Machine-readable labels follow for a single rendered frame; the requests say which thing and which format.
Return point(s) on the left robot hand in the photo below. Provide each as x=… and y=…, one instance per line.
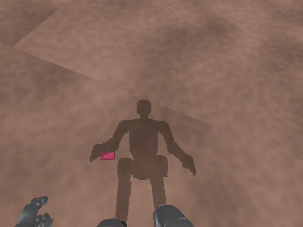
x=29, y=213

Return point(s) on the small box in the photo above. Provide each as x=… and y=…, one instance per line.
x=107, y=156

